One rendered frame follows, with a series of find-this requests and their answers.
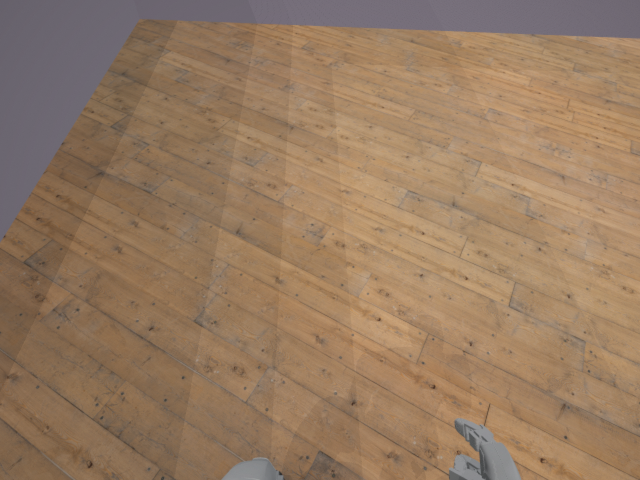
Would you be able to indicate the robot left thigh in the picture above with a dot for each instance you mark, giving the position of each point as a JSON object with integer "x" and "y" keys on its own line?
{"x": 253, "y": 470}

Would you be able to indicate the right robot hand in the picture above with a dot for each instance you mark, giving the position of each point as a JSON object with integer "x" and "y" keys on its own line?
{"x": 495, "y": 463}

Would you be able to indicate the left robot shin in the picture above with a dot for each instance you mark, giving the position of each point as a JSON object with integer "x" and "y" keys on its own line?
{"x": 263, "y": 459}

